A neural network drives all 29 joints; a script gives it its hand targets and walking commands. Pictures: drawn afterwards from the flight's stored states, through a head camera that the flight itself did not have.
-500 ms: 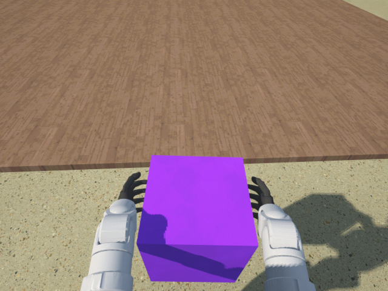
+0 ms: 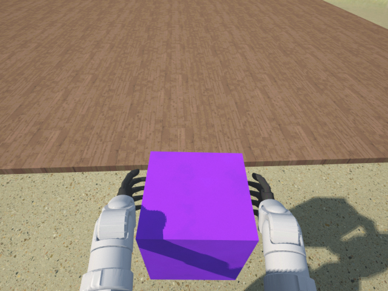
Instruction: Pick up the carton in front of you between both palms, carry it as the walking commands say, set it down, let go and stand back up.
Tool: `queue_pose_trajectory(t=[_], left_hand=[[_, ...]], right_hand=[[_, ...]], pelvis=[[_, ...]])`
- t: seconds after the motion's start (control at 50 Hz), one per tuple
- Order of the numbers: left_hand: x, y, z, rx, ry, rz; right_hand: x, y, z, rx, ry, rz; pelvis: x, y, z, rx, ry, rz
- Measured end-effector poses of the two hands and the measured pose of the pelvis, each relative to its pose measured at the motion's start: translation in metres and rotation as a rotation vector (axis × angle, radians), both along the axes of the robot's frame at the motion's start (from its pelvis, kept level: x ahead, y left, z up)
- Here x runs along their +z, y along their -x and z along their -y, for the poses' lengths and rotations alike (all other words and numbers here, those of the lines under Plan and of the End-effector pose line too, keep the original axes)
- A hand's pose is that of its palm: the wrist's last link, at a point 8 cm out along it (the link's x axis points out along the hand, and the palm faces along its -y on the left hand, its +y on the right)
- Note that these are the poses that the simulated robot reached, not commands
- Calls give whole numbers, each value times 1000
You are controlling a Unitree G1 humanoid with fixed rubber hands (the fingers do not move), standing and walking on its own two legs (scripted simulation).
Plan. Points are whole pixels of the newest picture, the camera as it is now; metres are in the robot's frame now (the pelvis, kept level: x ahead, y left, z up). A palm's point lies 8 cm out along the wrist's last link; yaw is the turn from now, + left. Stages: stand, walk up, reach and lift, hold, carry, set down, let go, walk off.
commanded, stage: hold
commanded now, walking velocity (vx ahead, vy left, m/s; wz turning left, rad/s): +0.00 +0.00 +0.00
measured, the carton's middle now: (194, 218) +0.30 +0.00 -0.02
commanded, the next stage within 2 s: carry in 0.12 s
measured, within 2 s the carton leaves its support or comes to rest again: neither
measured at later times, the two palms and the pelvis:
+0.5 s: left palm (120, 162) +0.38 +0.18 +0.08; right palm (249, 167) +0.37 -0.12 +0.08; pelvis +0.09 +0.02 +0.00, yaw +0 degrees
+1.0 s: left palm (124, 105) +0.63 +0.23 +0.07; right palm (218, 108) +0.63 -0.07 +0.07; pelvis +0.36 +0.08 -0.01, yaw +0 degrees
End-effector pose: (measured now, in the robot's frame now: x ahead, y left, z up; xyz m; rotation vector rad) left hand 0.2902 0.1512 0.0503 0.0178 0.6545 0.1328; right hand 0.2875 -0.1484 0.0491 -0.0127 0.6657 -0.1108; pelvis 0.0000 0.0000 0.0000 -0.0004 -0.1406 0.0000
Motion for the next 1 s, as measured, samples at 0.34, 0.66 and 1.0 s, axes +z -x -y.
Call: queue_pose_trajectory(t=[0.34,0.66,1.0], left_hand=[[18,-31,-20,40,22,59],[27,-138,-20,68,64,-56],[21,-344,-77,67,95,-100]], right_hand=[[23,-40,-20,12,-8,59],[31,-145,-20,-39,-59,-59],[25,-342,-78,-58,-40,-101]], pelvis=[[-10,-36,-14,33,-4,-159],[-5,-166,-14,52,15,-241],[-6,-361,-77,-5,4,-230]])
